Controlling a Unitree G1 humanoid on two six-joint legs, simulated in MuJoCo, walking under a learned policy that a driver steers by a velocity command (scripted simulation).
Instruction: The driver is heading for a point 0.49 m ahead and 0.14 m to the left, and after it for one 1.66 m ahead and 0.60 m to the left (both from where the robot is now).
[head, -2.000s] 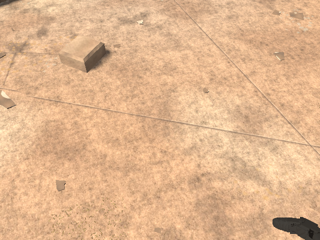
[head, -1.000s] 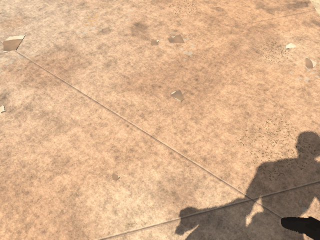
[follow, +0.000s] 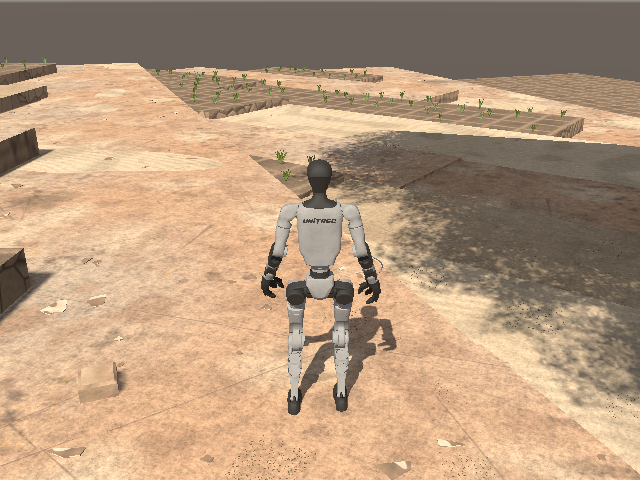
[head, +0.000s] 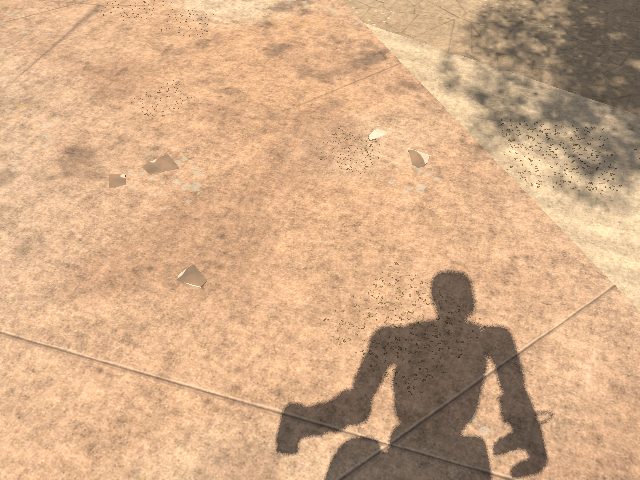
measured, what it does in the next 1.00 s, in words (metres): goes down, turning left: left foot 0.03 m lower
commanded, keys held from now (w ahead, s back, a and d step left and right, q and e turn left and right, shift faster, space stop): w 0.30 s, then w+q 0.32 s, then q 0.38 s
